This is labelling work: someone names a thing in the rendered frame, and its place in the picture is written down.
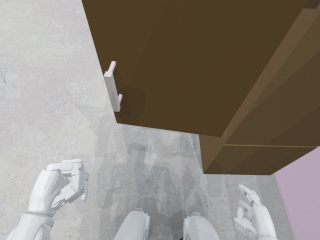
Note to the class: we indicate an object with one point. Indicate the cupboard door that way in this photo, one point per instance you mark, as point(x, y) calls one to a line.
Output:
point(186, 65)

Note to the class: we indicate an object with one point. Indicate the left robot forearm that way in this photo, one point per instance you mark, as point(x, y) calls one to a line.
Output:
point(32, 226)

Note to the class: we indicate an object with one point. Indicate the robot thigh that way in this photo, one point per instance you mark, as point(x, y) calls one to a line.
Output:
point(134, 227)
point(198, 228)

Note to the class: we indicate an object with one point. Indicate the handle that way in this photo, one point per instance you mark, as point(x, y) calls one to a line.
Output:
point(111, 88)

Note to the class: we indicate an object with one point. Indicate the robot left thigh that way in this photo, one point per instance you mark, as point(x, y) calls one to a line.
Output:
point(134, 227)

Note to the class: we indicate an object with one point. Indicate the right robot hand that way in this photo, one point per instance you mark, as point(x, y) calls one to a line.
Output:
point(258, 223)

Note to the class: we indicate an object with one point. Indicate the robot right thigh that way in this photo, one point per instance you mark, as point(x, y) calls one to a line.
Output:
point(198, 228)

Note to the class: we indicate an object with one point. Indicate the left robot hand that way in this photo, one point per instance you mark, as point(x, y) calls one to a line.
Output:
point(68, 178)

